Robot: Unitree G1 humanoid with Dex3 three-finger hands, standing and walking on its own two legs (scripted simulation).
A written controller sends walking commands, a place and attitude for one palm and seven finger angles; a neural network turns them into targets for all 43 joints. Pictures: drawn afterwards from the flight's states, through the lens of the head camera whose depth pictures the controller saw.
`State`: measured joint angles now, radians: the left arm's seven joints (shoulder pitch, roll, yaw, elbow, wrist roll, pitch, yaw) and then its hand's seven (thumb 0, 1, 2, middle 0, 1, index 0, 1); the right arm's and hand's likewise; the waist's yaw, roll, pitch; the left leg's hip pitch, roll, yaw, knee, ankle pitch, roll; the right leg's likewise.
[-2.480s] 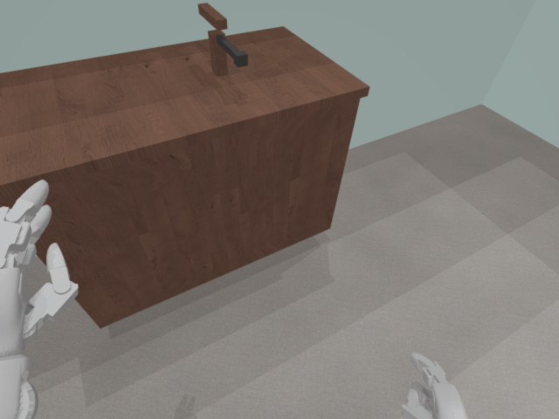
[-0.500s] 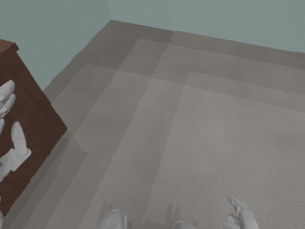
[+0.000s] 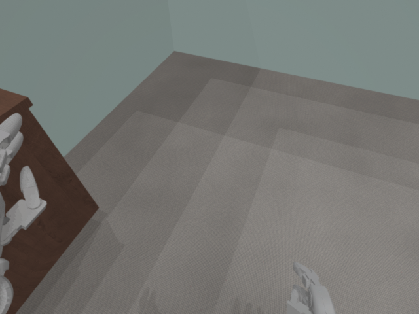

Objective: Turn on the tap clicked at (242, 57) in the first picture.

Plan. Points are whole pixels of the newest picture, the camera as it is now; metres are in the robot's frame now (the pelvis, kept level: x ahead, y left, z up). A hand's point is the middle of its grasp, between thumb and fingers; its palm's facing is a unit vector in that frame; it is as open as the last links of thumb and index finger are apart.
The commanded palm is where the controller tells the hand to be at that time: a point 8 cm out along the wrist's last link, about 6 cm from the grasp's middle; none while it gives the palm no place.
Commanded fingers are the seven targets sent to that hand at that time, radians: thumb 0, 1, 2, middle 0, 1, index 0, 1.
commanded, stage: walk to a spot facing it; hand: left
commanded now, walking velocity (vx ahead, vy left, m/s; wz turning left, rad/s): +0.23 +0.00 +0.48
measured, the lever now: out of the picture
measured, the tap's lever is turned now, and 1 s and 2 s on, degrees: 0 0 0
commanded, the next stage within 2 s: turn to face it in 0.08 s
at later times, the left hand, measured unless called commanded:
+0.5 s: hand (47, 148) +0.30 +0.26 +0.21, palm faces +0.50 -0.72 -0.48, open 7.4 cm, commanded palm +0.22 +0.30 +0.19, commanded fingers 0.00 0.90 0.90 -0.20 -0.30 -0.20 -0.30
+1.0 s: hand (24, 211) +0.21 +0.25 +0.19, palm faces +0.75 -0.52 -0.40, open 7.4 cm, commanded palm +0.13 +0.26 +0.19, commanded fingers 0.00 0.90 0.90 -0.20 -0.30 -0.20 -0.30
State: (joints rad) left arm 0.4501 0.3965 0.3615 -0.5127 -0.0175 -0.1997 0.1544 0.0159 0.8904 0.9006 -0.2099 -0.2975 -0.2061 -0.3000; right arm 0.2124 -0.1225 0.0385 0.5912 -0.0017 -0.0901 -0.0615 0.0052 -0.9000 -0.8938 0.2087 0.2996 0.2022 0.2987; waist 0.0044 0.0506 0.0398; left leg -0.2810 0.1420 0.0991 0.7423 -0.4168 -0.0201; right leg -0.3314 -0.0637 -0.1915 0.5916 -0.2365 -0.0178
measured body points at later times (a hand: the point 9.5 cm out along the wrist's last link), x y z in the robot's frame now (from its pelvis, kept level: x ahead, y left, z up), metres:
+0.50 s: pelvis +0.12 -0.01 +0.01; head +0.18 +0.01 +0.45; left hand +0.27 +0.29 +0.23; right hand +0.34 -0.18 -0.08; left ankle +0.15 +0.13 -0.72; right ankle +0.15 -0.14 -0.68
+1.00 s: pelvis +0.13 -0.06 +0.00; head +0.16 -0.03 +0.45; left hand +0.16 +0.27 +0.21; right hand +0.42 -0.19 -0.06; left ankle +0.07 +0.04 -0.72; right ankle +0.18 -0.15 -0.71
